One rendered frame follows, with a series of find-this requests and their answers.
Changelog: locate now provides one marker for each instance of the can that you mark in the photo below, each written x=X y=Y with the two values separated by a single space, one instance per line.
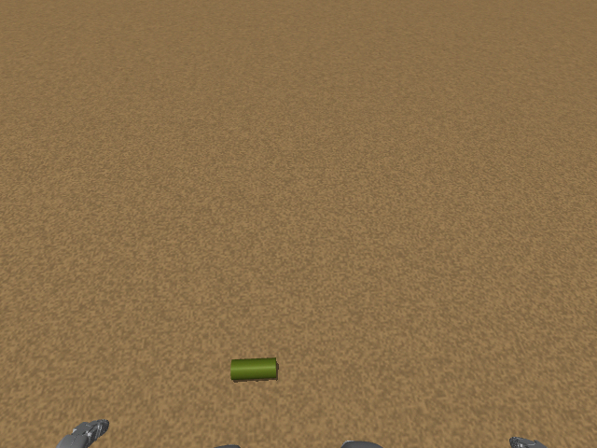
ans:
x=253 y=368

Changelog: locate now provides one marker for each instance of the left robot hand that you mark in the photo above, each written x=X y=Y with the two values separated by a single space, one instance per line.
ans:
x=84 y=434

